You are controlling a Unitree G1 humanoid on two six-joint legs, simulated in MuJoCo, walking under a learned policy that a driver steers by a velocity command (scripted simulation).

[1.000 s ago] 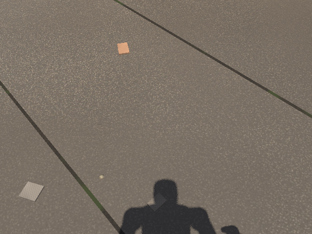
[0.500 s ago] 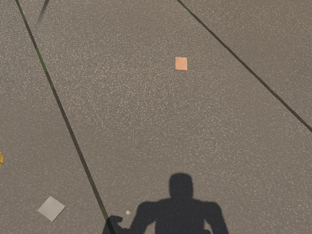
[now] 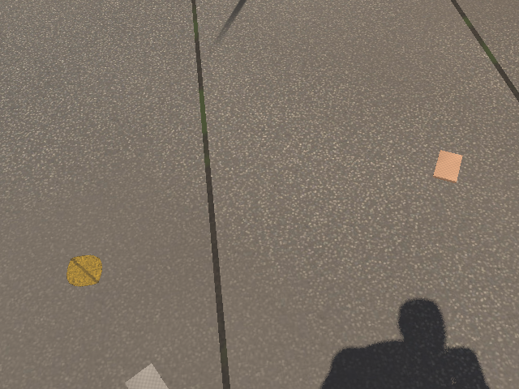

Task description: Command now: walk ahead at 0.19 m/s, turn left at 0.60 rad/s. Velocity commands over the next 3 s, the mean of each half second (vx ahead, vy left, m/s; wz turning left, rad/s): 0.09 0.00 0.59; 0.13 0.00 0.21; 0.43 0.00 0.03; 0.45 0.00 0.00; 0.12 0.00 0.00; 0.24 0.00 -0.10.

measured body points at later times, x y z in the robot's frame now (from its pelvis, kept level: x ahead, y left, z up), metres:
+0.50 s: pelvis +0.09 +0.03 -0.01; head +0.12 +0.05 +0.44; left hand +0.15 +0.32 -0.13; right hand +0.27 -0.21 -0.11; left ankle +0.14 +0.10 -0.75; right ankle +0.14 -0.12 -0.69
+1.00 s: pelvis +0.14 +0.01 +0.00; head +0.15 +0.01 +0.45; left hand +0.06 +0.28 -0.12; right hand +0.34 -0.19 -0.12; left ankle +0.09 +0.13 -0.71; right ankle +0.14 -0.10 -0.75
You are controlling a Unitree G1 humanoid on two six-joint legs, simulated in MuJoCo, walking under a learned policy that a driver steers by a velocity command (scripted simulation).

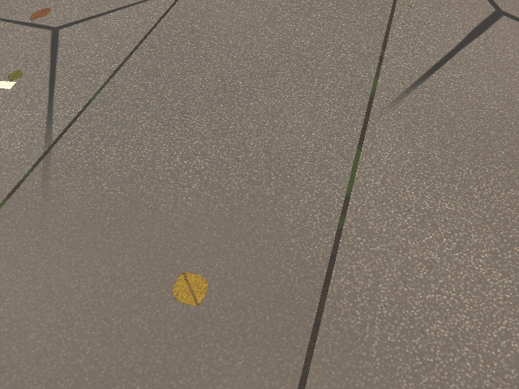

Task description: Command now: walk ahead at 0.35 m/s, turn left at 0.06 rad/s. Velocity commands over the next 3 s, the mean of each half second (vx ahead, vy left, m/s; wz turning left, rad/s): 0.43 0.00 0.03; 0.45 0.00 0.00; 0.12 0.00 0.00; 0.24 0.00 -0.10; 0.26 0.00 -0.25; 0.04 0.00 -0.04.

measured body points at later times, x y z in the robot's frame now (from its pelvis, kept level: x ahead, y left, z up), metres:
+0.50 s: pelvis +0.21 +0.01 -0.02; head +0.24 +0.01 +0.43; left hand +0.41 +0.25 -0.12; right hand +0.15 -0.24 -0.16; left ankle +0.04 +0.11 -0.75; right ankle +0.36 -0.09 -0.73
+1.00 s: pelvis +0.48 +0.00 -0.01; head +0.51 +0.00 +0.44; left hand +0.42 +0.23 -0.16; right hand +0.65 -0.23 -0.13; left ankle +0.64 +0.11 -0.72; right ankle +0.37 -0.08 -0.75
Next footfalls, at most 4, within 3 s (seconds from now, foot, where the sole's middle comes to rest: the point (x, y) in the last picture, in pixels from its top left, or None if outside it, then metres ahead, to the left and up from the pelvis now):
0.10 left None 0.08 0.11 -0.79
0.54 right None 0.41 -0.08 -0.79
1.06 left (257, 331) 0.69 0.09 -0.79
1.42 right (331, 353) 0.63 -0.11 -0.79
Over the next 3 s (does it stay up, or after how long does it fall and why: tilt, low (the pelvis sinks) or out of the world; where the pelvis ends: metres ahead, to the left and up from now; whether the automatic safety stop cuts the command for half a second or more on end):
stays up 0.95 0.01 0.00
